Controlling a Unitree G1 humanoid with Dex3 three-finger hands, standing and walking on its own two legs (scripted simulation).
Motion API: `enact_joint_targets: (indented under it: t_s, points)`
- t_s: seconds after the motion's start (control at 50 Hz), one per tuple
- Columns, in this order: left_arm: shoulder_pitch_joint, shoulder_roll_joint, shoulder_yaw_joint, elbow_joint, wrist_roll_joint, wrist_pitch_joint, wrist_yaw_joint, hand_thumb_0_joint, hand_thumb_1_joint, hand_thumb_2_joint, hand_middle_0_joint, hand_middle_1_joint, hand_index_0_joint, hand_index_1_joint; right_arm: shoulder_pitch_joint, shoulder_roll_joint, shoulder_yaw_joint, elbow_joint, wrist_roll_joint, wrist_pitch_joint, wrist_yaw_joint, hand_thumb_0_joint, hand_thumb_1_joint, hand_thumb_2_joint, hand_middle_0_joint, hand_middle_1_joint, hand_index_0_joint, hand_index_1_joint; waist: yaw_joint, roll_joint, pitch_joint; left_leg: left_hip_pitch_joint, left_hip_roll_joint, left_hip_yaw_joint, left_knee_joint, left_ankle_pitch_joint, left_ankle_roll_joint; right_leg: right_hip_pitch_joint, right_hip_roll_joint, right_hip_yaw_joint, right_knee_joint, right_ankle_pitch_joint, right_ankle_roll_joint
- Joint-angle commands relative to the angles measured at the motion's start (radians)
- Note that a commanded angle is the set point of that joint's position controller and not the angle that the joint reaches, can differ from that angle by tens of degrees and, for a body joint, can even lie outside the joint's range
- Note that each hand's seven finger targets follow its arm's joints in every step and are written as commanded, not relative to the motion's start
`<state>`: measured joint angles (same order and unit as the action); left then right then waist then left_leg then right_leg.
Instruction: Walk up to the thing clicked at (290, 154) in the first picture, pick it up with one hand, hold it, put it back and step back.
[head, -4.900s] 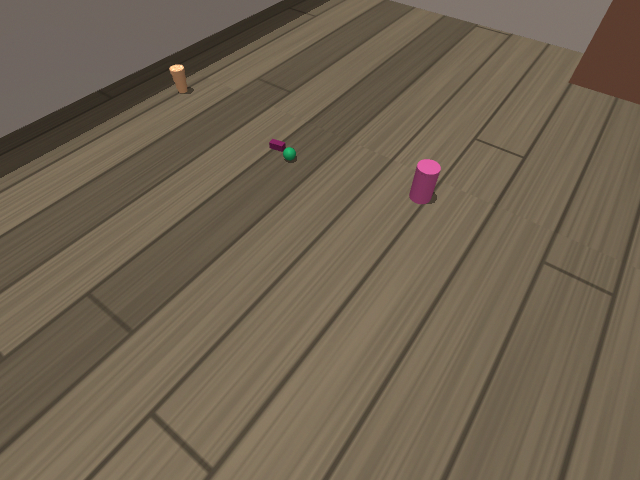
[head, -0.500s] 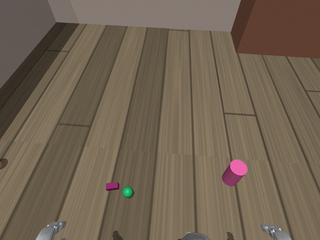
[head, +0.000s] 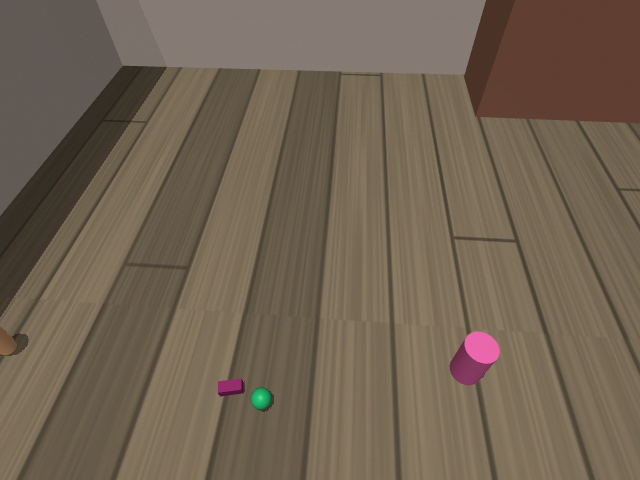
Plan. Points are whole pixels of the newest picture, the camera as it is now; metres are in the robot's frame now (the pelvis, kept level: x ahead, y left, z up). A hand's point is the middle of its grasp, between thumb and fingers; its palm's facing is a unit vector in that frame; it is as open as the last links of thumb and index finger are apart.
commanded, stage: walk up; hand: left
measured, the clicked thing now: (261, 398) +0.44 +0.20 -0.75
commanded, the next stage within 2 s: none
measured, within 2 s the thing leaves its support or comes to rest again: neither
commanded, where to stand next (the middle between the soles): +0.06 -0.02 m, yaw +1 degrees
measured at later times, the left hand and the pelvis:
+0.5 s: hand out of the picture +0.10 +0.27 -0.17, palm faces -0.01 -0.93 -0.36, open 7.3 cm; pelvis -0.04 +0.01 -0.02, yaw +1 degrees
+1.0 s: hand out of the picture +0.01 +0.26 -0.15, palm faces -0.04 -0.91 -0.40, open 7.3 cm; pelvis -0.05 -0.01 -0.01, yaw -2 degrees
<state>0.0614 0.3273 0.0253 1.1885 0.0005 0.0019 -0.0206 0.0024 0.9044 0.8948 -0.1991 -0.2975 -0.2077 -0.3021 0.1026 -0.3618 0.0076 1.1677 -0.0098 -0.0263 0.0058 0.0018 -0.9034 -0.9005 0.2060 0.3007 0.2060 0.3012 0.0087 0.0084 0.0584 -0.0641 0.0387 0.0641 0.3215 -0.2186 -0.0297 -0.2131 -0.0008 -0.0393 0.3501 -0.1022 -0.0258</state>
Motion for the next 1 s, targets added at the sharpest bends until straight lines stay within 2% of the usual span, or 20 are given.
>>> enact_joint_targets:
  t_s: [0.0,0.22,0.24,0.28,0.34,0.4,0.48,0.5,0.52,0.54,0.56,0.62,0.68,0.76,0.82,0.84,0.86,0.88,0.9,0.98]
  points:
    - [-0.073,0.219,0.039,-0.071,0.002,-0.022,0.013,0.0,0.9,0.9,-0.2,-0.3,-0.2,-0.3,-0.054,-0.209,-0.043,-0.062,0.0,-0.022,-0.019,0.0,-0.9,-0.9,0.2,0.3,0.2,0.3,-0.002,-0.028,-0.092,-0.071,0.107,-0.091,-0.073,0.036,0.044,0.094,-0.137,0.155,-0.063,0.024,0.004]
    - [-0.074,0.212,0.042,-0.082,0.005,-0.02,0.014,0.0,0.9,0.9,-0.2,-0.3,-0.2,-0.3,-0.045,-0.205,-0.048,-0.068,-0.001,-0.021,-0.02,0.0,-0.9,-0.9,0.2,0.3,0.2,0.3,-0.004,-0.017,-0.104,-0.054,0.11,-0.088,-0.075,0.066,0.044,0.109,-0.134,0.155,-0.056,0.052,0.002]
    - [-0.084,0.289,0.073,-0.113,0.002,0.005,0.016,0.0,0.9,0.9,-0.2,-0.3,-0.2,-0.3,-0.059,-0.26,-0.067,-0.079,0.008,-0.004,-0.033,0.0,-0.9,-0.9,0.2,0.3,0.2,0.3,-0.001,-0.053,0.015,-0.136,0.107,-0.091,0.023,0.281,0.042,0.031,-0.13,0.128,0.046,0.345,-0.011]
    - [-0.039,0.28,0.081,-0.148,-0.003,0.02,0.02,0.0,0.9,0.9,-0.2,-0.3,-0.2,-0.3,-0.035,-0.246,-0.075,-0.109,0.023,0.006,-0.041,0.0,-0.9,-0.9,0.2,0.3,0.2,0.3,0.003,-0.057,-0.1,-0.086,0.086,-0.064,0.145,0.371,0.045,0.066,-0.15,0.115,0.087,0.476,-0.056]
    - [-0.074,0.295,0.09,-0.212,0.0,0.039,0.02,0.0,0.9,0.9,-0.2,-0.3,-0.2,-0.3,0.006,-0.216,-0.083,-0.148,0.023,0.019,-0.043,0.0,-0.9,-0.9,0.2,0.3,0.2,0.3,-0.011,-0.103,-0.212,-0.095,0.003,-0.036,0.318,0.2,0.049,0.051,-0.222,0.183,0.078,0.443,-0.133]
    - [-0.147,0.297,0.088,-0.285,0.027,0.059,0.022,0.0,0.9,0.9,-0.2,-0.3,-0.2,-0.3,0.083,-0.199,-0.097,-0.165,0.013,0.045,-0.041,0.0,-0.9,-0.9,0.2,0.3,0.2,0.3,-0.029,-0.208,-0.186,-0.12,-0.067,-0.045,0.556,-0.299,0.067,-0.105,-0.319,0.271,0.043,0.242,-0.217]
    - [-0.177,0.266,0.074,-0.334,0.04,0.073,0.02,0.0,0.9,0.9,-0.2,-0.3,-0.2,-0.3,0.175,-0.203,-0.111,-0.178,0.004,0.04,-0.038,0.0,-0.9,-0.9,0.2,0.3,0.2,0.3,-0.063,-0.165,-0.152,-0.146,-0.039,-0.051,0.342,-0.162,0.058,-0.139,-0.243,0.197,0.19,0.133,-0.159]
    - [-0.166,0.251,0.071,-0.336,0.034,0.078,0.017,0.0,0.9,0.9,-0.2,-0.3,-0.2,-0.3,0.176,-0.221,-0.118,-0.181,-0.012,0.029,-0.038,0.0,-0.9,-0.9,0.2,0.3,0.2,0.3,-0.063,-0.085,-0.133,-0.156,0.01,-0.11,0.144,-0.106,0.066,-0.142,-0.18,0.172,0.274,-0.003,-0.11]
    - [-0.133,0.214,0.066,-0.347,0.022,0.081,0.014,0.0,0.9,0.9,-0.2,-0.3,-0.2,-0.3,0.143,-0.312,-0.139,-0.199,-0.043,0.018,-0.039,0.0,-0.9,-0.9,0.2,0.3,0.2,0.3,-0.043,0.155,-0.104,-0.136,0.202,-0.423,0.009,0.013,0.125,-0.28,-0.027,0.135,0.462,-0.223,-0.035]
    - [-0.071,0.215,0.075,-0.337,0.026,0.087,0.018,0.0,0.9,0.9,-0.2,-0.3,-0.2,-0.3,0.05,-0.379,-0.155,-0.246,-0.048,0.01,-0.042,0.0,-0.9,-0.9,0.2,0.3,0.2,0.3,0.001,0.164,-0.085,-0.194,0.336,-0.524,-0.022,0.139,0.215,-0.293,0.062,0.162,0.655,-0.443,0.004]
    - [-0.083,0.253,0.089,-0.337,0.033,0.087,0.026,0.0,0.9,0.9,-0.2,-0.3,-0.2,-0.3,0.021,-0.42,-0.161,-0.274,-0.04,0.004,-0.043,0.0,-0.9,-0.9,0.2,0.3,0.2,0.3,-0.028,0.195,-0.096,-0.259,0.415,-0.604,-0.021,0.231,0.306,-0.26,0.053,0.25,0.774,-0.507,0.015]
    - [0.014,0.283,0.101,-0.306,0.021,0.077,0.015,0.0,0.9,0.9,-0.2,-0.3,-0.2,-0.3,-0.043,-0.324,-0.145,-0.286,-0.036,-0.013,-0.061,0.0,-0.9,-0.9,0.2,0.3,0.2,0.3,0.038,0.081,-0.085,-0.122,0.239,-0.318,0.084,0.227,0.222,-0.32,0.066,0.262,0.865,-0.341,0.018]
    - [-0.028,0.252,0.086,-0.32,0.029,0.036,-0.007,0.0,0.9,0.9,-0.2,-0.3,-0.2,-0.3,0.084,-0.275,-0.136,-0.281,-0.042,-0.035,-0.039,0.0,-0.9,-0.9,0.2,0.3,0.2,0.3,-0.05,0.113,-0.117,0.034,0.19,-0.285,0.061,-0.072,0.198,-0.299,0.015,0.167,0.553,-0.341,0.042]
    - [-0.07,0.282,0.087,-0.349,0.039,-0.014,-0.021,0.0,0.9,0.9,-0.2,-0.3,-0.2,-0.3,0.2,-0.342,-0.165,-0.297,-0.049,-0.018,0.0,0.0,-0.9,-0.9,0.2,0.3,0.2,0.3,-0.118,0.188,-0.003,0.066,0.234,-0.339,-0.011,-0.277,0.265,-0.301,0.018,0.062,0.365,-0.5,0.039]
    - [0.096,0.249,0.089,-0.292,0.032,-0.046,-0.015,0.0,0.9,0.9,-0.2,-0.3,-0.2,-0.3,0.126,-0.333,-0.16,-0.342,-0.041,0.002,0.023,0.0,-0.9,-0.9,0.2,0.3,0.2,0.3,-0.035,0.189,0.001,-0.107,0.193,-0.238,0.066,-0.175,0.235,-0.034,0.026,-0.021,0.129,-0.344,0.007]
    - [0.233,0.241,0.097,-0.25,0.026,-0.055,-0.006,0.0,0.9,0.9,-0.2,-0.3,-0.2,-0.3,0.075,-0.3,-0.147,-0.361,-0.035,0.009,0.027,0.0,-0.9,-0.9,0.2,0.3,0.2,0.3,0.045,0.143,-0.036,-0.196,0.15,-0.165,0.198,-0.116,0.194,0.165,0.035,-0.047,-0.008,-0.203,0.002]
    - [0.351,0.3,0.117,-0.226,0.034,-0.067,0.006,0.0,0.9,0.9,-0.2,-0.3,-0.2,-0.3,0.062,-0.222,-0.121,-0.385,-0.024,0.012,0.027,0.0,-0.9,-0.9,0.2,0.3,0.2,0.3,0.104,-0.049,-0.084,-0.359,0.067,-0.081,0.448,-0.125,0.142,0.379,-0.032,0.081,-0.07,-0.201,-0.012]
    - [0.375,0.412,0.144,-0.244,0.046,-0.074,0.017,0.0,0.9,0.9,-0.2,-0.3,-0.2,-0.3,0.035,-0.158,-0.096,-0.439,-0.009,0.007,0.026,0.0,-0.9,-0.9,0.2,0.3,0.2,0.3,0.119,-0.307,-0.046,-0.711,-0.104,-0.034,0.682,-0.372,0.07,0.45,-0.308,0.613,-0.165,-0.414,-0.117]
    - [0.301,0.442,0.14,-0.286,0.04,-0.071,0.016,0.0,0.9,0.9,-0.2,-0.3,-0.2,-0.3,-0.015,-0.237,-0.12,-0.436,-0.013,0.01,0.01,0.0,-0.9,-0.9,0.2,0.3,0.2,0.3,0.108,-0.139,0.065,-0.696,-0.034,-0.223,0.723,-0.365,0.062,0.248,-0.44,0.729,-0.2,-0.489,-0.235]
    - [0.185,0.32,0.103,-0.343,0.009,-0.089,0.025,0.0,0.9,0.9,-0.2,-0.3,-0.2,-0.3,0.156,-0.254,-0.128,-0.349,-0.002,-0.001,0.025,0.0,-0.9,-0.9,0.2,0.3,0.2,0.3,0.0,-0.097,0.092,-0.569,-0.008,-0.232,0.667,-0.147,0.039,0.188,-0.261,0.284,-0.12,-0.084,-0.163]
